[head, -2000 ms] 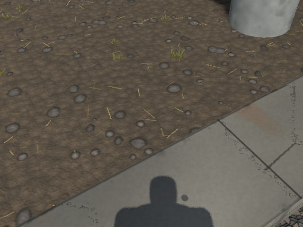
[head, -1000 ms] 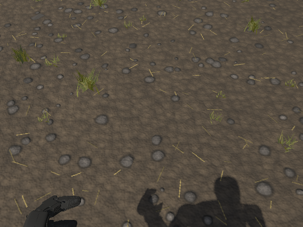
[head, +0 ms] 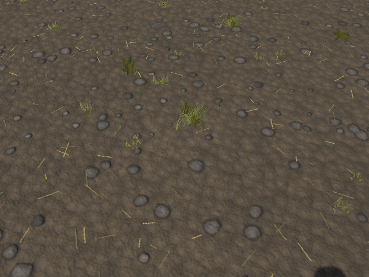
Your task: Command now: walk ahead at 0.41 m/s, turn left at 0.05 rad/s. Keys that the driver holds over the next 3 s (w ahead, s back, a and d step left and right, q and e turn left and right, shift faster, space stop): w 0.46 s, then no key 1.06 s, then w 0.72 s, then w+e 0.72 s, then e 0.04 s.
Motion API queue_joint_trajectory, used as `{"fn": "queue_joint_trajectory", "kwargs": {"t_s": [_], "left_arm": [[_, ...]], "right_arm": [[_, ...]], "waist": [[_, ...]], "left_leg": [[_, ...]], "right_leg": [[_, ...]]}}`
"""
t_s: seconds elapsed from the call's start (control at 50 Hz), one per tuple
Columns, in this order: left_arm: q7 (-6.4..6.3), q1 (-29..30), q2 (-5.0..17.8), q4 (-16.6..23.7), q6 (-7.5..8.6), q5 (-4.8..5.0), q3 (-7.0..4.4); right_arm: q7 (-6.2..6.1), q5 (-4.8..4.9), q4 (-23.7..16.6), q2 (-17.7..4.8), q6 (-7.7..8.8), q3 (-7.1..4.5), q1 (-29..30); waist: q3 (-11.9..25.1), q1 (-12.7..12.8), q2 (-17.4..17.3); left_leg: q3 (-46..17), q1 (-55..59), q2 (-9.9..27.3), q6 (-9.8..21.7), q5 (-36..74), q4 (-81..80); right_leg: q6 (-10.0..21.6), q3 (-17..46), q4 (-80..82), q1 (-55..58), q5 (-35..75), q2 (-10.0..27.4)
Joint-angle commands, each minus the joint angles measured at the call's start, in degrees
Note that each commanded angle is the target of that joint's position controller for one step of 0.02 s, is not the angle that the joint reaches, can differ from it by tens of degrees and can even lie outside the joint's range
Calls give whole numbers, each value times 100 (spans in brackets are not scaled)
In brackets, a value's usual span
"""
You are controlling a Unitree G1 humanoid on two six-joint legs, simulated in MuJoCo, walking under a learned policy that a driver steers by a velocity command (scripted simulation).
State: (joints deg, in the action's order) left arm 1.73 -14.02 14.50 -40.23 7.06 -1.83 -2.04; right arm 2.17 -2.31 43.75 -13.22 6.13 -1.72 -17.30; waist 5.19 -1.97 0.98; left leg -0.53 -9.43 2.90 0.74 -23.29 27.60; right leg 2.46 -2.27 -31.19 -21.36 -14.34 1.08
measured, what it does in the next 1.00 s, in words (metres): walks ahead: left foot, then right foot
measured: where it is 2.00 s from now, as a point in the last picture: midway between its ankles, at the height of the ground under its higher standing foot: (198, 268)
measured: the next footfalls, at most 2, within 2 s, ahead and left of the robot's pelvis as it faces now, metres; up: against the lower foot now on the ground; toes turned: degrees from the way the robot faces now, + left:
left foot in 0.46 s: +0.46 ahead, +0.07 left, +0.00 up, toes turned +0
right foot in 0.88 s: +0.54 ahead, -0.17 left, +0.00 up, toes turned -1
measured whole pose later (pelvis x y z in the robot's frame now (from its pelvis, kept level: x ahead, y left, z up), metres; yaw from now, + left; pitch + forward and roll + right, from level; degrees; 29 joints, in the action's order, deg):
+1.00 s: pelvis +0.44 -0.04 +0.00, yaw -1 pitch +2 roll +1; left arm -1.2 -8.5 11.7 -43.3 0.5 -1.1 -2.4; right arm -0.7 -1.0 49.8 -12.9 1.7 -1.7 -11.0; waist 0.7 -1.4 -0.7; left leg 1.4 -13.9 -1.4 1.0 -18.4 30.8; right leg -0.7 1.1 -31.4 -22.3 -10.7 1.6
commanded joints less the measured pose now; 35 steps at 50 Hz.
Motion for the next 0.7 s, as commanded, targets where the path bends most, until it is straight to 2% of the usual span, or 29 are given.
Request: {"fn": "queue_joint_trajectory", "kwargs": {"t_s": [0.02, 0.04, 0.06, 0.08, 0.1, 0.12, 0.14, 0.18, 0.22, 0.24, 0.26, 0.28, 0.3, 0.32, 0.34, 0.36, 0.4, 0.42, 0.44, 0.46, 0.48, 0.5, 0.52, 0.54, 0.56, 0.58, 0.62, 0.66, 0.7], "left_arm": [[-188, -1486, 1160, 181, 260, 53, -304], [-184, -2396, 1081, -98, 252, -135, -340], [-108, -2370, 978, -340, 245, -146, -321], [-43, -1781, 634, -315, 168, -161, -194], [15, -1338, 220, -290, 108, -126, -10], [18, -894, -75, -215, 58, -62, 100], [-33, -604, -192, -117, 17, -62, 144], [-111, -576, -79, -163, 16, -114, 90], [-73, -755, 78, -313, 65, -215, 51], [-221, -1128, 457, -514, -100, 406, -95], [-296, -1296, 496, -601, -156, 451, -81], [-325, -1408, 560, -651, -180, 383, -91], [-321, -1489, 659, -683, -178, 321, -131], [-310, -1491, 702, -701, -173, 320, -161], [-286, -1492, 639, -748, -162, 329, -161], [-271, -1441, 631, -762, -163, 335, -179], [-283, -1363, 720, -774, -207, 301, -246], [-297, -1299, 786, -762, -264, 269, -283], [-298, -1113, 801, -693, -326, 234, -293], [-303, -956, 693, -517, -337, 196, -255], [-223, -1792, -164, -404, -274, 143, 3], [-184, -1855, 180, -603, -147, 226, -35], [-179, -1288, 598, -392, -100, 393, -174], [-219, -802, 694, -222, -86, 370, -172], [-270, -525, 680, -155, -122, 278, -203], [-303, -587, 658, -137, -212, 230, -235], [-326, -932, 342, -208, -385, 210, -178], [-366, -816, 255, -147, -439, 173, -143], [-365, -491, 197, -101, -453, 121, -96]], "right_arm": [[-79, -151, -600, 193, 105, 82, -309], [15, -177, -767, -275, 211, -41, 591], [-66, -59, -824, -355, 310, -93, 1282], [-133, -73, -663, -424, 347, -114, 1130], [-158, -213, -594, -379, 317, -121, 934], [-128, -262, -580, -256, 249, -83, 918], [-86, -259, -562, -181, 173, -61, 979], [-4, -130, -547, -119, 80, -30, 1254], [62, -83, -514, -88, 64, -16, 1497], [-18, 564, -846, -157, 117, -4, 1911], [-20, 575, -903, 28, 166, 92, 2227], [-5, 519, -952, 108, 187, 129, 2350], [21, 480, -995, 46, 168, 101, 2449], [43, 467, -1052, -116, 144, 41, 2577], [61, 468, -1086, -210, 112, -6, 2627], [70, 454, -1109, -330, 90, -61, 2596], [69, 406, -1043, -551, 54, -180, 2219], [43, 394, -915, -684, 20, -256, 1741], [3, 386, -673, -885, -12, -361, 892], [-90, 268, -441, -1136, -56, -444, -173], [-106, 84, -329, -1591, -28, -525, -703], [-127, 142, -274, -1103, -67, -417, -675], [-166, 194, -360, -864, -113, -333, -37], [-168, 234, -430, -696, -127, -271, 470], [-135, 226, -428, -575, -104, -227, 736], [-101, 180, -397, -502, -64, -202, 852], [-44, 107, -271, -553, 7, -210, 935], [-79, 75, -152, -718, 22, -243, 996], [-141, 110, -85, -819, -37, -270, 1024]], "waist": [[1429, 544, 1708], [236, 1304, 1385], [-554, 1318, 760], [-611, 920, 401], [-450, 564, 358], [-519, 308, 252], [-320, 201, 215], [-248, 316, 148], [-233, 396, 74], [-1031, 340, -619], [-1083, 466, -449], [-1082, 529, -100], [-1037, 563, 220], [-1038, 575, 361], [-1004, 534, 392], [-930, 443, 398], [-509, 174, 572], [-174, -78, 733], [262, -517, 745], [967, -888, 554], [1890, -425, -1114], [2439, -542, -1231], [1394, -369, -985], [769, -156, -383], [319, 44, -53], [128, 275, -59], [50, 539, -288], [6, 629, -404], [91, 560, -462]], "left_leg": [[47, -2531, -663, 185, -639, 2628], [-628, -4702, -993, 152, -1111, 4023], [-1004, -5577, -812, 429, -480, 5046], [-864, -5325, -472, 557, 185, 5387], [-869, -4814, -231, 659, 710, 5170], [-778, -4504, 1, 641, 976, 4987], [-600, -4282, 138, 545, 1021, 4842], [-334, -4473, 212, 298, 1294, 4458], [-78, -4502, 237, 130, 1963, 3548], [71, -4309, 261, 42, 2099, 2761], [256, -3911, 120, -15, 2406, 1971], [386, -3465, 11, -35, 2621, 1419], [428, -3104, -77, -30, 2804, 1060], [396, -2940, -130, 21, 2957, 731], [344, -2833, -179, 125, 3033, 466], [315, -2722, -252, 257, 2978, 286], [373, -2220, -482, 498, 2595, 174], [434, -1683, -622, 625, 2362, 187], [479, -574, -655, 794, 2516, 16], [-303, 1398, 131, 1104, 2674, 460], [-3131, 3666, 1853, 2234, 2595, 274], [-4314, 3637, 1993, 2339, 2739, -508], [-3199, 2690, 1746, 1986, 3049, -576], [-2321, 1606, 1512, 1742, 3760, -662], [-1811, 737, 1284, 1633, 4294, -813], [-1448, 61, 1114, 1541, 4481, -1012], [-993, -764, 978, 1596, 4998, -1245], [-573, -1106, 859, 1583, 5427, -1341], [-222, -1156, 690, 1436, 5314, -1301]], "right_leg": [[2149, 2872, 861, 4031, 1072, 1618], [2151, 4547, 1705, 4344, -248, 1932], [1696, 3897, 1590, 3766, -915, 1989], [1415, 3120, 1572, 2926, -829, 1809], [1338, 2568, 1685, 2320, -472, 1640], [1307, 2263, 1912, 1826, -114, 1601], [1317, 2006, 2107, 1686, 232, 1526], [1324, 1533, 2255, 1806, 1017, 1309], [1256, 1014, 2173, 1869, 2143, 1066], [925, 875, 2234, 1495, 2261, 969], [801, 720, 2347, 1256, 2303, 855], [750, 610, 2459, 1175, 2422, 793], [762, 568, 2544, 1225, 2502, 815], [755, 553, 2565, 1441, 2528, 861], [733, 527, 2489, 1753, 2771, 937], [672, 496, 2283, 2082, 3408, 1019], [504, 458, 1608, 2775, 4948, 1099], [427, 407, 991, 2993, 5745, 1085], [279, 241, -72, 2744, 6031, 906], [169, 243, -1583, 1361, 4679, 750], [-270, 370, -4241, -1062, 201, -422], [-241, 1199, -5155, -1541, -1827, -613], [-245, 1145, -5294, -1908, -1527, -231], [-272, 915, -4933, -1771, -1062, 82], [-329, 739, -4612, -1624, -935, 256], [-339, 733, -4312, -1247, -847, 426], [-411, 663, -3761, -671, -690, 491], [-480, 584, -3003, -523, -293, 497], [-486, 518, -2136, -294, 394, 513]]}}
